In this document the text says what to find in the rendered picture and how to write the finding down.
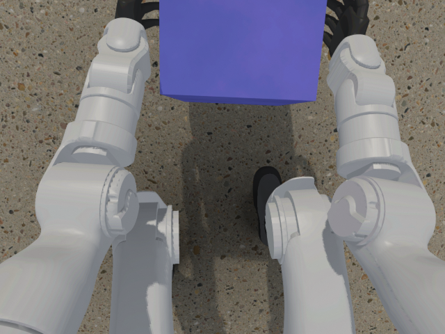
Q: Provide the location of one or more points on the robot right hand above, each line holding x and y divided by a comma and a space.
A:
353, 20

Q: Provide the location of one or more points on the robot right forearm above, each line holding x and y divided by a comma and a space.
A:
367, 120

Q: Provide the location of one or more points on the robot left hand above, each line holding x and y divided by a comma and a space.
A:
135, 9

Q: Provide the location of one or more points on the carton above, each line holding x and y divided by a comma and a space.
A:
258, 52

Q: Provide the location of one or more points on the robot left forearm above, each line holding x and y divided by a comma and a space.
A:
109, 108

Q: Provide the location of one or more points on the robot right upper arm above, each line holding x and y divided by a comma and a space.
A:
387, 226

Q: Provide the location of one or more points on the left robot thigh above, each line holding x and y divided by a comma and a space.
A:
141, 295

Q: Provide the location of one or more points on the left robot shin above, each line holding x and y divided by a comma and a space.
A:
143, 196

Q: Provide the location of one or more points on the robot left upper arm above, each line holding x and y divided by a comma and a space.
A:
47, 287

